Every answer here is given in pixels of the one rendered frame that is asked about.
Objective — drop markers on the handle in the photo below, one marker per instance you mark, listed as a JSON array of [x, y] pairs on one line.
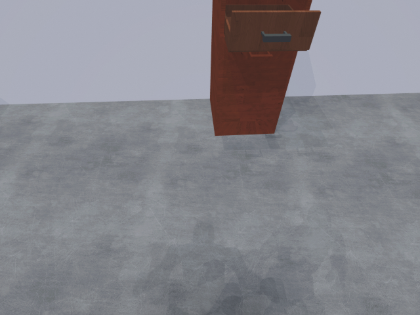
[[281, 37], [261, 57]]

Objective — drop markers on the drawer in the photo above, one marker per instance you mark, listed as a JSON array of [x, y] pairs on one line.
[[244, 23]]

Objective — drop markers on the cabinet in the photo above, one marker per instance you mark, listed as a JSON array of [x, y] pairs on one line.
[[246, 96]]

